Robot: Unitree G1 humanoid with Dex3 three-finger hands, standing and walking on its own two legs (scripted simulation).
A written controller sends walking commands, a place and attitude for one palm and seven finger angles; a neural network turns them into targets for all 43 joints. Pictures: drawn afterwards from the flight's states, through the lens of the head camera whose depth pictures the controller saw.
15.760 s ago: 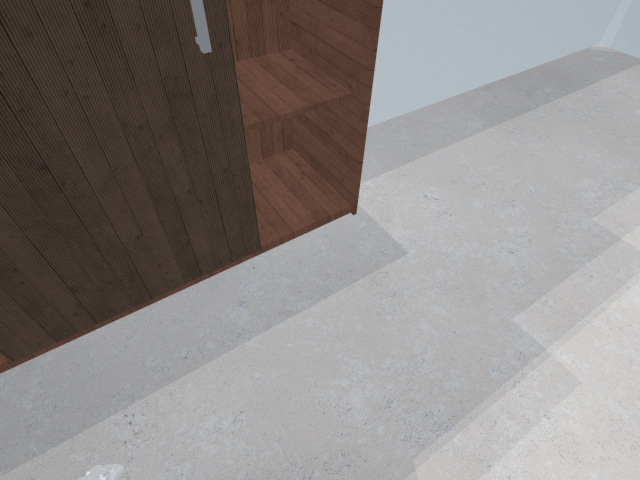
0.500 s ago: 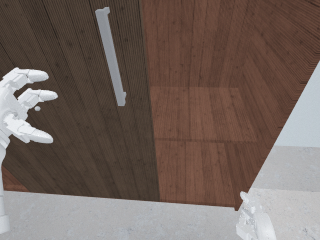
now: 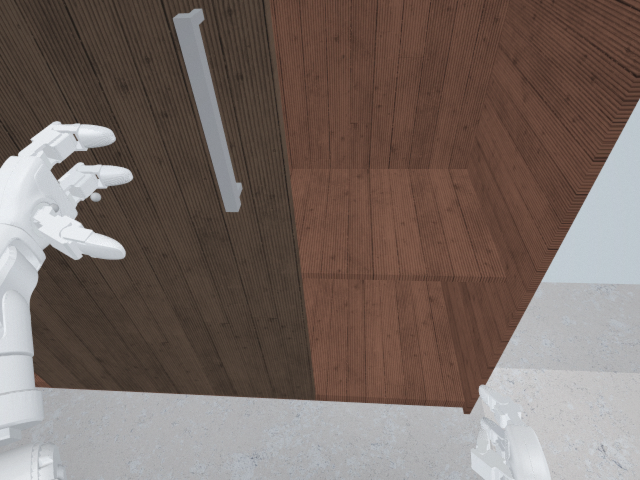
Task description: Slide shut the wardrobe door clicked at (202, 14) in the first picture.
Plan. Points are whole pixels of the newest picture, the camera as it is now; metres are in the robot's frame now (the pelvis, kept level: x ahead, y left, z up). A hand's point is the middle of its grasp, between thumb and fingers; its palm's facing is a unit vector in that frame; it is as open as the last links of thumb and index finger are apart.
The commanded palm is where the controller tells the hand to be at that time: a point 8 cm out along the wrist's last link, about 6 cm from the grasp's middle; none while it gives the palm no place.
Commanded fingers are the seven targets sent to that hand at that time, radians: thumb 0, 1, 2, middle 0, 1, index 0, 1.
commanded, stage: move the hooked fingers beside the handle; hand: left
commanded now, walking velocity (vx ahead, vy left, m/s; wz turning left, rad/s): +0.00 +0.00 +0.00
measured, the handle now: (217, 122) +0.51 +0.19 +0.23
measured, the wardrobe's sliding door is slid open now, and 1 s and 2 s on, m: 0.46 0.46 0.46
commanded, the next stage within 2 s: feel for the door with the fingertips in 2.00 s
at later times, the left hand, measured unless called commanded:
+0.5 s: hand (119, 177) +0.36 +0.26 +0.24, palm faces +0.09 -0.99 -0.05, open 14.0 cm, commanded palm +0.34 +0.31 +0.23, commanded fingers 0.00 -0.50 0.30 -0.30 -1.20 -0.30 -1.20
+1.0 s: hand (139, 155) +0.42 +0.27 +0.23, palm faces +0.09 -1.00 -0.03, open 14.0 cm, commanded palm +0.40 +0.31 +0.23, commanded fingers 0.00 -0.50 0.30 -0.30 -1.20 -0.30 -1.20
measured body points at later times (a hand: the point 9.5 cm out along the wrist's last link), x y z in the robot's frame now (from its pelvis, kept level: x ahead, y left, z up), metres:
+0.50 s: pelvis +0.00 +0.00 +0.00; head -0.01 -0.02 +0.45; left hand +0.35 +0.32 +0.24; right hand +0.18 -0.23 -0.08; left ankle +0.00 +0.13 -0.74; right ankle +0.00 -0.11 -0.74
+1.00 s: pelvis +0.01 +0.01 +0.00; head +0.00 +0.00 +0.45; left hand +0.41 +0.32 +0.24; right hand +0.11 -0.25 -0.10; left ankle +0.00 +0.13 -0.74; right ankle +0.00 -0.11 -0.74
